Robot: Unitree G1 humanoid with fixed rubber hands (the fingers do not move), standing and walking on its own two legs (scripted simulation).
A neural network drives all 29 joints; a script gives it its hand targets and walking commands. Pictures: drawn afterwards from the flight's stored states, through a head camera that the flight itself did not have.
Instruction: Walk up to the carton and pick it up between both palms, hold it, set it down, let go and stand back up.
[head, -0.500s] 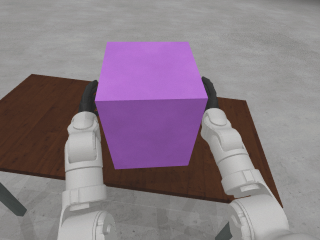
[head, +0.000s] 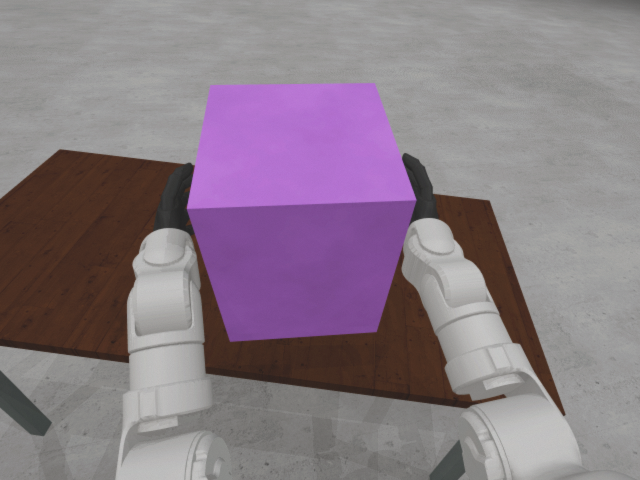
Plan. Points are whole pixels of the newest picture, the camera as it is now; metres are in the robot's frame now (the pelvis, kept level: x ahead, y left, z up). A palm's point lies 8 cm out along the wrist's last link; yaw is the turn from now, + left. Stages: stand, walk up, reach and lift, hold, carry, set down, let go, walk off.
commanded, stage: hold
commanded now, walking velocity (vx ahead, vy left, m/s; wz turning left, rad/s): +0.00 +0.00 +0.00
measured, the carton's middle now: (299, 217) +0.39 +0.00 +0.15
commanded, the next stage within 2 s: none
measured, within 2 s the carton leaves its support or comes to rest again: neither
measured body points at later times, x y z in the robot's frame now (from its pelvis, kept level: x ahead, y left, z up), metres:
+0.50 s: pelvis +0.00 +0.00 +0.00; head -0.04 +0.03 +0.45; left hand +0.37 +0.15 +0.17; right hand +0.37 -0.14 +0.18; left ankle +0.03 +0.13 -0.75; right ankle +0.02 -0.12 -0.75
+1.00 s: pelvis +0.00 +0.00 +0.00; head -0.04 +0.03 +0.45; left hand +0.37 +0.15 +0.17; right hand +0.37 -0.14 +0.17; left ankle +0.03 +0.13 -0.75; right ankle +0.02 -0.12 -0.75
